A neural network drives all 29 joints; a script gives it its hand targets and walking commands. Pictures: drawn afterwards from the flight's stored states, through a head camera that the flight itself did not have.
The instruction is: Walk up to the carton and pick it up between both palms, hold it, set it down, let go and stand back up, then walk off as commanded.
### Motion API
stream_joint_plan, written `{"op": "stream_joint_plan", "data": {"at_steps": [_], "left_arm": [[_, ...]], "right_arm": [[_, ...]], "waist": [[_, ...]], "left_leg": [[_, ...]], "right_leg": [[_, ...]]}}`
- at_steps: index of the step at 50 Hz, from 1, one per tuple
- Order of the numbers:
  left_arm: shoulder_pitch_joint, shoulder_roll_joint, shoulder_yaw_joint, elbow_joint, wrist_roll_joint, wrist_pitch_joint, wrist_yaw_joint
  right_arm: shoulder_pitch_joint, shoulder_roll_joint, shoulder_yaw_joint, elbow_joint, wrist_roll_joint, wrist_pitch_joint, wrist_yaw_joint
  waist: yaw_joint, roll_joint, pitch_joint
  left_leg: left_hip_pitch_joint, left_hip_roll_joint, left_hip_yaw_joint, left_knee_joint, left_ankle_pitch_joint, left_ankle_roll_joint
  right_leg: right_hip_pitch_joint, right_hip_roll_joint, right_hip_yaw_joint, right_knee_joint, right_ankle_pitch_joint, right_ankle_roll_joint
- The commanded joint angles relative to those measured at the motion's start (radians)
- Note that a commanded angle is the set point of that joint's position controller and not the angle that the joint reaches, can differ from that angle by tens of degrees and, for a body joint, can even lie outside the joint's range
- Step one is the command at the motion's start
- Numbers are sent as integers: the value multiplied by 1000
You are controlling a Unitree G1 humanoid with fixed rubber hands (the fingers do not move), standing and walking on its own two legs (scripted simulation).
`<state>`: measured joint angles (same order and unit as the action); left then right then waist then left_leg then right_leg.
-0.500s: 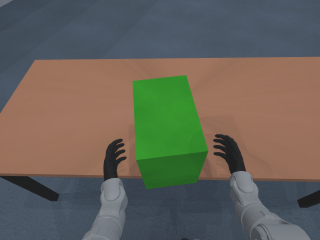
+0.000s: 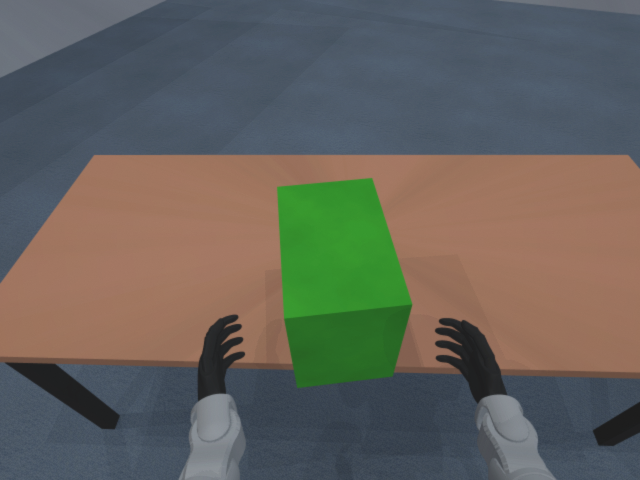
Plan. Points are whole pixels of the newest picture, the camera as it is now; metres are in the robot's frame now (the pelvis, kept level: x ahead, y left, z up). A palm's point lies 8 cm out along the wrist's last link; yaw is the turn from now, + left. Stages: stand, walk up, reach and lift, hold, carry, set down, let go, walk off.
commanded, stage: set down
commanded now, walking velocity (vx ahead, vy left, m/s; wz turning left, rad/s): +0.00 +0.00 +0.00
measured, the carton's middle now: (335, 281) +0.47 +0.00 -0.08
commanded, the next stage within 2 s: none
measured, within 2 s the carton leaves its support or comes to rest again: neither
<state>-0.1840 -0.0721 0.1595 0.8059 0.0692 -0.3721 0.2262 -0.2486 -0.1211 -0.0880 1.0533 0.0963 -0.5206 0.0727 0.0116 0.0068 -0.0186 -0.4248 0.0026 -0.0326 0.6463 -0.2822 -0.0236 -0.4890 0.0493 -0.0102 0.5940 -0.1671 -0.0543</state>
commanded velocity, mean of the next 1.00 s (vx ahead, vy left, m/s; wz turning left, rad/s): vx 0.00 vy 0.00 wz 0.00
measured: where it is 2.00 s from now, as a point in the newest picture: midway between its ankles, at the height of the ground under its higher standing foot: outside the picture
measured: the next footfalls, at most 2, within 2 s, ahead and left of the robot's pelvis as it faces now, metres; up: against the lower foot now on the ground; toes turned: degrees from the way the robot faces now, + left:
none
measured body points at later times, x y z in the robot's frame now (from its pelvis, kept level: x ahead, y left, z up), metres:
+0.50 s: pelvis +0.02 +0.01 +0.01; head +0.05 +0.01 +0.45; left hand +0.25 +0.18 -0.05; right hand +0.25 -0.20 -0.06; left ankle +0.03 +0.13 -0.72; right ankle +0.09 -0.09 -0.72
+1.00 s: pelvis +0.05 +0.02 +0.01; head +0.07 +0.03 +0.46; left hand +0.24 +0.22 -0.07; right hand +0.24 -0.19 -0.07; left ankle +0.03 +0.13 -0.72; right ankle +0.09 -0.09 -0.72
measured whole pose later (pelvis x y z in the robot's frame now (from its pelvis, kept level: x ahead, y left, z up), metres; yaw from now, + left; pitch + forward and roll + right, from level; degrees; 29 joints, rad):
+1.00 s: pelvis +0.05 +0.02 +0.01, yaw +0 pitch +2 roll -1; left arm 0.13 0.00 0.09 0.71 0.04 -0.36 0.18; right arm 0.08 -0.12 -0.07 0.97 0.13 -0.55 0.09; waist 0.01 0.00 0.00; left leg -0.27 0.00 -0.04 0.58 -0.33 0.00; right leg -0.32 0.05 -0.01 0.50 -0.21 -0.03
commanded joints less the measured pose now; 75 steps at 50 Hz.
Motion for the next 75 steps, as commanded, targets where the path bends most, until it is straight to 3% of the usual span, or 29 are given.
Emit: {"op": "stream_joint_plan", "data": {"at_steps": [1,6,20,29,39,51,71,75], "left_arm": [[-76,102,-192,-204,-84,-27,15],[-7,97,-221,-242,-90,-53,14],[100,151,-245,-300,-137,-97,11],[216,167,-230,-271,-113,-64,-37],[296,185,-231,-299,-85,-60,-53],[305,209,-231,-288,-68,27,-79],[262,283,-204,-317,-72,210,-131],[254,294,-196,-336,-77,243,-139]], "right_arm": [[-56,-196,114,-145,156,-43,11],[12,-194,107,-171,171,-69,26],[136,-180,102,-305,184,-99,42],[258,-168,131,-275,169,-86,20],[321,-177,121,-277,155,-95,25],[334,-183,91,-247,110,-30,13],[329,-159,57,-325,18,119,-28],[330,-157,50,-330,0,146,-33]], "waist": [[56,-123,-188],[54,-111,-158],[56,-150,-162],[42,-152,-159],[28,-93,-139],[-2,-58,-88],[-5,-107,-7],[-7,-94,1]], "left_leg": [[-123,23,19,-232,-89,15],[-100,28,9,-241,-79,8],[-72,25,18,-212,-82,11],[-25,11,13,-218,26,0],[45,18,-12,-223,139,-13],[100,45,-33,-266,155,-12],[117,40,-6,-297,157,2],[120,41,3,-304,160,1]], "right_leg": [[485,-97,149,-165,-321,33],[476,-89,140,-165,-272,24],[428,-98,175,-171,-332,27],[490,-99,170,-174,-145,24],[496,-59,109,-155,38,5],[489,-46,68,-164,111,-1],[513,-75,80,-214,123,7],[512,-75,77,-217,136,8]]}}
